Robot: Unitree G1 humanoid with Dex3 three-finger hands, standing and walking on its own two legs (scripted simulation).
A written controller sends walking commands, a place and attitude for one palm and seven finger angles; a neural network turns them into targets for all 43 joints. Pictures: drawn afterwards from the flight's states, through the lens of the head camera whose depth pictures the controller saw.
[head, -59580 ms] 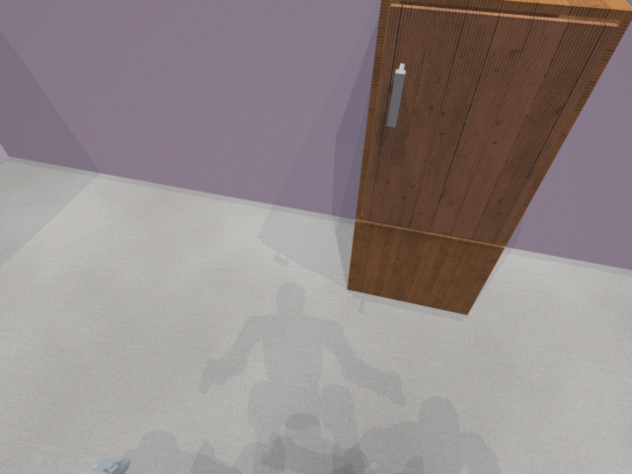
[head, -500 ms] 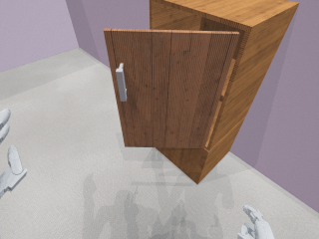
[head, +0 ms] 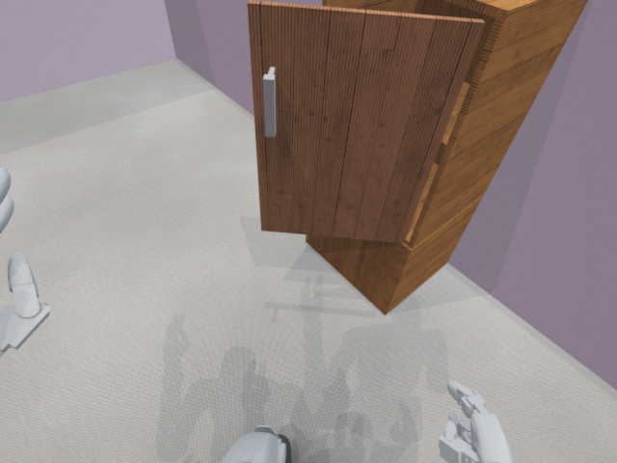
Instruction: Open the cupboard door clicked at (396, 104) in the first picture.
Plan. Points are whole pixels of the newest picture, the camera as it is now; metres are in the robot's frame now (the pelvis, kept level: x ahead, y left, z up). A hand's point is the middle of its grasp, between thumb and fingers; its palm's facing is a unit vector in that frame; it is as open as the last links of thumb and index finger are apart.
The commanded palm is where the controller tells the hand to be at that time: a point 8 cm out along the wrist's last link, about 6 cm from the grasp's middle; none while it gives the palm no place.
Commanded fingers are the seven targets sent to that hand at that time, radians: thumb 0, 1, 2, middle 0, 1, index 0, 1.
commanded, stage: stop stepping back and stand still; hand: left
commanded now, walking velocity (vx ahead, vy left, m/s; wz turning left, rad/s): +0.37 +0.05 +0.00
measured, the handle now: (271, 102) +0.74 +0.16 +0.09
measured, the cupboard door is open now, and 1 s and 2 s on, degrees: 46 46 46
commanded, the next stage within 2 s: let the arm hang, fingers relaxed in 0.84 s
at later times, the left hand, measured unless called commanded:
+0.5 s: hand out of the picture +0.09 +0.25 +0.20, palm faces +0.37 -0.77 -0.52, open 7.4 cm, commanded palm +0.05 +0.29 +0.20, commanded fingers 0.00 0.90 0.90 -0.20 -0.30 -0.20 -0.30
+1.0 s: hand (8, 395) +0.14 +0.28 +0.14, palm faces +0.33 -0.80 -0.50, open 7.4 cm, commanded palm none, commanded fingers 0.00 0.90 0.90 -0.20 -0.30 -0.20 -0.30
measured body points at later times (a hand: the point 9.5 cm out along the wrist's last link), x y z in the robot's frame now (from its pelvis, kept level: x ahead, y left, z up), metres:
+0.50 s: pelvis -0.11 +0.00 +0.01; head -0.13 +0.00 +0.46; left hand +0.06 +0.29 +0.22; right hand +0.02 -0.25 -0.08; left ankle -0.02 +0.11 -0.66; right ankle -0.11 -0.04 -0.72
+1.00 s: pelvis -0.09 +0.02 +0.01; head -0.10 +0.00 +0.46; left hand +0.11 +0.32 +0.16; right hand +0.06 -0.23 -0.08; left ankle -0.10 +0.14 -0.72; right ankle -0.11 -0.04 -0.72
